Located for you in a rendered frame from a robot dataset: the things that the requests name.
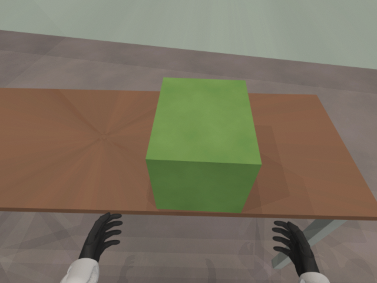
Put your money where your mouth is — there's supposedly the robot left hand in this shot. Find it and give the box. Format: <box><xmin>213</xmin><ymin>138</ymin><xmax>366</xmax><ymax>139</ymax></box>
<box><xmin>78</xmin><ymin>212</ymin><xmax>123</xmax><ymax>262</ymax></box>

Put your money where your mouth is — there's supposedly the robot right hand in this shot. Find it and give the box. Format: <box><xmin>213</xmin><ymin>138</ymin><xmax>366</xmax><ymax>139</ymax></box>
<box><xmin>272</xmin><ymin>221</ymin><xmax>320</xmax><ymax>277</ymax></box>

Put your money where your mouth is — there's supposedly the carton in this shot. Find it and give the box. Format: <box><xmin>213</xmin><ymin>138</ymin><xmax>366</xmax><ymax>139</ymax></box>
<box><xmin>145</xmin><ymin>77</ymin><xmax>262</xmax><ymax>213</ymax></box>

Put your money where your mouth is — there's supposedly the table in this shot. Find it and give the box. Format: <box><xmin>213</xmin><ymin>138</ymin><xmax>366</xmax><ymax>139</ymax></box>
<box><xmin>0</xmin><ymin>88</ymin><xmax>377</xmax><ymax>269</ymax></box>

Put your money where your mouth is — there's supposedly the left robot forearm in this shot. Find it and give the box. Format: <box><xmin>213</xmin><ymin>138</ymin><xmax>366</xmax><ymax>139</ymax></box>
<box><xmin>60</xmin><ymin>258</ymin><xmax>100</xmax><ymax>283</ymax></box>

